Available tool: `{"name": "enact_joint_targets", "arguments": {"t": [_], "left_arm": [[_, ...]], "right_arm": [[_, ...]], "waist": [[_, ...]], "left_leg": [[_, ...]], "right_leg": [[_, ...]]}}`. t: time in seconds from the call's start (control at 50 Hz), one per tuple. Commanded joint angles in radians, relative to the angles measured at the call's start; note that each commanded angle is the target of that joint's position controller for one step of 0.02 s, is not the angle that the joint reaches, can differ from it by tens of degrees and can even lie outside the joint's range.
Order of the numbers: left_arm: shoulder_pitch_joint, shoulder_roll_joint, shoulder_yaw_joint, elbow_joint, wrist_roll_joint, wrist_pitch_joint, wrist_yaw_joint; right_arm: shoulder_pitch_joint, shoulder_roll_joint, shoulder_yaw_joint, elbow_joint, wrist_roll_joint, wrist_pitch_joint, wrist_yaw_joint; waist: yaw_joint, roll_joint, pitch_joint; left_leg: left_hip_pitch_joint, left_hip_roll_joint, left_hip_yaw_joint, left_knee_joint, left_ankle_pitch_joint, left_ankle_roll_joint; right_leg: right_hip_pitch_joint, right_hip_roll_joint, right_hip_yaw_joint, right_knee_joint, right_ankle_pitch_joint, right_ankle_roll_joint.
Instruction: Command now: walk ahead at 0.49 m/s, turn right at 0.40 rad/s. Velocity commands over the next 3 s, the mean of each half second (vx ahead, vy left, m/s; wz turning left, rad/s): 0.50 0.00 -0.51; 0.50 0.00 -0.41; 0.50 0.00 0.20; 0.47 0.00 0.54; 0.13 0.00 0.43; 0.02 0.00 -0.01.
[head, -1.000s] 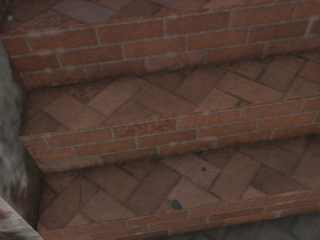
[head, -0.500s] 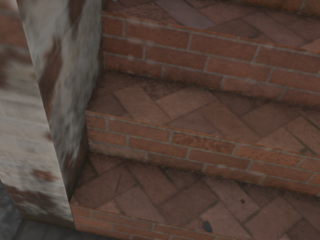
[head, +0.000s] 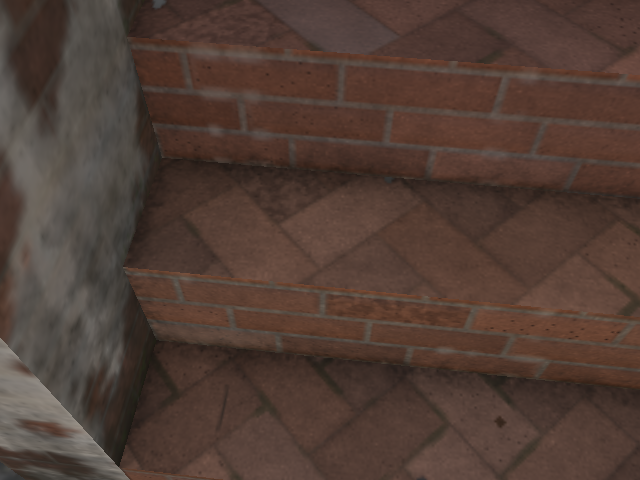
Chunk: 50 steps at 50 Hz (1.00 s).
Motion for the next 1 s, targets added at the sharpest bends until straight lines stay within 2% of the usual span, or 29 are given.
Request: {"name": "enact_joint_targets", "arguments": {"t": [0.02, 0.06, 0.1, 0.12, 0.16, 0.2, 0.22, 0.3, 0.34, 0.38, 0.42, 0.44, 0.46, 0.48, 0.5, 0.52, 0.56, 0.6, 0.66, 0.74, 0.8, 0.84, 0.86, 0.9, 0.92, 0.94, 0.96, 0.98, 1.0], "left_arm": [[-0.069, 0.053, 0.01, -0.123, -0.008, -0.037, 0.002], [-0.08, 0.06, 0.0, -0.139, -0.01, -0.078, 0.011], [-0.185, -0.002, -0.022, -0.174, -0.003, -0.093, 0.011], [-0.182, 0.01, -0.022, -0.185, -0.006, -0.094, 0.015], [-0.146, 0.095, -0.002, -0.189, -0.003, -0.057, 0.02], [-0.08, 0.06, -0.021, -0.194, -0.015, -0.026, 0.024], [-0.064, 0.031, -0.033, -0.196, -0.023, -0.015, 0.025], [-0.174, -0.048, -0.074, -0.209, -0.019, -0.027, -0.004], [-0.231, -0.085, -0.089, -0.22, -0.025, -0.036, -0.008], [-0.04, -0.017, -0.048, -0.171, -0.016, -0.037, 0.015], [0.115, 0.01, -0.015, -0.127, -0.003, -0.033, 0.036], [0.241, 0.037, -0.001, -0.07, 0.013, -0.04, 0.043], [0.205, 0.135, 0.002, -0.052, 0.032, -0.053, 0.038], [0.233, 0.195, 0.015, -0.06, 0.061, -0.066, 0.04], [0.222, 0.205, 0.03, -0.043, 0.046, -0.054, 0.034], [0.228, 0.152, 0.021, -0.025, 0.01, -0.033, 0.029], [0.155, 0.103, -0.003, -0.019, -0.011, -0.014, 0.038], [0.184, 0.073, -0.013, 0.028, 0.0, -0.023, 0.048], [0.33, 0.003, -0.032, 0.135, -0.013, -0.024, 0.056], [0.301, -0.021, -0.056, 0.19, -0.012, -0.01, 0.056], [0.352, -0.003, -0.05, 0.235, -0.026, 0.008, 0.087], [0.404, 0.017, -0.033, 0.277, -0.065, 0.022, 0.128], [0.339, 0.062, -0.027, 0.261, -0.067, 0.039, 0.142], [0.428, 0.134, -0.007, 0.322, -0.016, 0.008, 0.126], [0.58, 0.043, -0.024, 0.356, -0.029, -0.015, 0.104], [0.438, 0.124, -0.019, 0.36, -0.008, -0.03, 0.076], [0.352, 0.125, -0.001, 0.319, 0.004, -0.054, 0.035], [0.175, 0.031, -0.021, 0.267, 0.0, -0.061, -0.003], [0.014, 0.002, -0.014, 0.222, -0.005, -0.061, -0.032]], "right_arm": [[0.125, -0.049, -0.011, -0.039, -0.024, 0.001, -0.002], [0.059, -0.091, -0.025, -0.093, -0.026, -0.011, 0.012], [0.03, -0.097, -0.035, -0.1, -0.042, -0.043, 0.024], [0.067, -0.135, -0.051, -0.088, -0.054, -0.05, 0.034], [0.159, -0.125, -0.057, -0.066, -0.044, -0.057, 0.048], [0.187, -0.148, -0.061, -0.061, -0.029, -0.048, 0.056], [0.145, -0.128, -0.057, -0.065, -0.008, -0.04, 0.048], [0.08, -0.121, -0.042, -0.054, -0.026, -0.001, 0.027], [0.048, -0.127, -0.033, -0.054, -0.024, 0.006, 0.02], [0.031, -0.213, -0.053, -0.031, -0.025, 0.008, 0.052], [-0.063, -0.157, -0.039, -0.046, 0.021, 0.017, 0.062], [-0.117, -0.111, -0.031, -0.086, 0.027, 0.008, 0.064], [-0.13, 0.029, 0.001, -0.17, -0.015, -0.017, 0.071], [0.062, 0.023, 0.012, -0.112, -0.014, -0.043, 0.08], [0.127, -0.066, -0.009, -0.063, -0.009, -0.053, 0.092], [0.098, -0.073, -0.011, -0.058, -0.008, -0.061, 0.099], [-0.01, 0.002, 0.016, -0.109, -0.022, -0.042, 0.085], [-0.07, 0.065, 0.025, -0.143, -0.021, -0.014, 0.083], [-0.177, 0.15, 0.07, -0.228, -0.007, -0.031, 0.096], [-0.146, 0.146, 0.087, -0.237, 0.017, -0.033, 0.115], [-0.311, 0.189, 0.115, -0.357, -0.02, -0.023, 0.088], [-0.456, 0.236, 0.136, -0.438, -0.036, -0.036, 0.071], [-0.377, 0.226, 0.142, -0.426, -0.02, -0.035, 0.077], [-0.168, 0.104, 0.051, -0.304, 0.009, -0.039, 0.078], [-0.223, 0.136, 0.039, -0.269, 0.006, -0.056, 0.098], [0.082, 0.021, -0.008, -0.189, -0.028, -0.023, 0.075], [0.335, -0.048, -0.036, -0.036, -0.045, 0.012, 0.074], [0.371, -0.098, -0.059, 0.045, -0.055, 0.05, 0.055], [0.25, -0.065, -0.063, 0.023, -0.072, 0.068, 0.042]], "waist": [[-0.065, 0.008, -0.208], [-0.08, -0.01, -0.166], [-0.101, 0.112, -0.117], [-0.102, 0.209, -0.122], [-0.12, 0.136, -0.159], [-0.085, 0.013, -0.176], [-0.061, 0.046, -0.141], [-0.091, 0.039, -0.059], [-0.101, 0.12, -0.063], [0.003, 0.219, -0.187], [0.118, 0.158, -0.206], [0.172, 0.039, -0.128], [0.038, -0.265, -0.012], [-0.001, -0.249, -0.31], [-0.002, -0.12, -0.344], [-0.011, -0.018, -0.247], [-0.029, 0.006, -0.138], [-0.018, -0.123, -0.12], [-0.005, -0.073, -0.027], [-0.032, -0.075, 0.013], [-0.008, -0.105, -0.009], [0.007, -0.167, -0.069], [-0.059, -0.175, -0.152], [-0.132, -0.258, -0.348], [-0.02, -0.132, -0.477], [-0.198, 0.019, -0.677], [-0.239, 0.228, -0.776], [-0.246, 0.579, -0.713], [-0.251, 0.358, -0.567]], "left_leg": [[0.299, -0.026, 0.021, -0.143, 0.14, 0.048], [0.304, 0.075, -0.125, -0.193, -0.046, 0.109], [0.428, 0.179, -0.257, -0.326, -0.041, 0.169], [0.491, 0.3, -0.4, -0.386, 0.08, 0.239], [0.597, 0.453, -0.474, -0.283, 0.605, 0.357], [0.617, 0.42, -0.359, -0.238, 0.684, 0.326], [0.553, 0.382, -0.285, -0.257, 0.618, 0.286], [0.244, 0.232, 0.001, -0.328, 0.344, 0.201], [0.143, 0.2, 0.084, -0.317, 0.398, 0.179], [0.18, 0.25, 0.093, -0.209, 0.791, 0.194], [0.213, 0.186, 0.183, 0.124, 1.006, 0.117], [0.059, 0.138, 0.171, 0.414, 0.624, 0.08], [-0.39, 0.054, 0.118, 0.846, -0.185, 0.014], [-0.409, 0.018, -0.102, 1.096, -0.148, -0.019], [-0.46, 0.018, -0.124, 1.183, -0.112, -0.048], [-0.55, 0.039, -0.103, 1.179, -0.07, -0.049], [-0.647, 0.051, -0.086, 1.271, -0.013, -0.046], [-0.727, -0.018, -0.016, 1.654, -0.086, -0.032], [-1.027, 0.031, -0.047, 1.805, -0.123, 0.014], [-0.999, 0.054, 0.02, 1.758, 0.04, 0.003], [-0.889, 0.094, 0.08, 1.505, 0.092, -0.023], [-0.758, 0.125, 0.028, 1.218, -0.054, -0.002], [-0.4, 0.059, 0.145, 0.899, -0.287, 0.033], [-0.062, -0.09, 0.26, 0.848, -0.425, 0.049], [0.305, 0.017, 0.049, 0.839, -0.43, 0.121], [0.367, 0.058, -0.247, 0.6, -0.643, 0.157], [0.534, 0.018, -0.293, 0.432, -0.633, 0.168], [0.482, 0.16, -0.649, 0.078, -0.623, 0.246], [0.293, 0.276, -1.008, -0.132, -1.051, 0.326]], "right_leg": [[-0.065, -0.291, 0.377, -0.114, -0.167, -0.105], [-0.107, -0.265, 0.431, -0.13, -0.534, -0.048], [-0.229, -0.105, 0.197, 0.124, -0.291, 0.045], [-0.308, -0.07, 0.112, 0.301, -0.228, 0.075], [-0.498, -0.096, 0.085, 0.839, -0.467, 0.13], [-0.62, -0.128, 0.13, 1.144, -0.392, 0.145], [-0.624, -0.15, 0.125, 1.169, -0.365, 0.157], [-0.376, -0.176, -0.069, 0.778, -0.184, 0.2], [-0.145, -0.143, -0.12, 0.519, -0.122, 0.184], [0.075, -0.074, -0.164, 0.474, -0.102, 0.134], [0.209, -0.031, -0.187, 0.123, 0.075, 0.059], [0.293, -0.029, -0.132, -0.091, 0.212, 0.025], [0.418, -0.219, 0.176, 0.06, 1.029, -0.015], [0.471, -0.504, 0.517, 0.024, 1.158, -0.278], [0.446, -0.54, 0.581, -0.043, 0.745, -0.376], [0.389, -0.473, 0.55, -0.064, 0.358, -0.313], [0.252, -0.406, 0.51, -0.101, 0.028, -0.232], [0.218, -0.373, 0.499, -0.124, 0.118, -0.227], [0.317, -0.364, 0.46, -0.125, -0.062, -0.152], [0.126, -0.313, 0.379, -0.172, -0.12, -0.126], [0.052, -0.273, 0.346, -0.266, -0.031, -0.136], [0.108, -0.315, 0.345, -0.358, 0.096, -0.127], [0.018, -0.288, 0.218, -0.405, 0.351, -0.118], [0.239, -0.34, 0.157, -0.183, 1.631, -0.14], [-0.071, -0.327, 0.204, 0.038, 1.8, -0.104], [0.016, -0.272, 0.101, 0.231, 1.755, -0.128], [-0.062, -0.235, 0.139, 0.363, 1.342, -0.162], [-0.246, -0.087, 0.128, 0.771, 0.262, -0.14], [-0.399, -0.019, 0.273, 1.254, -0.005, -0.106]]}}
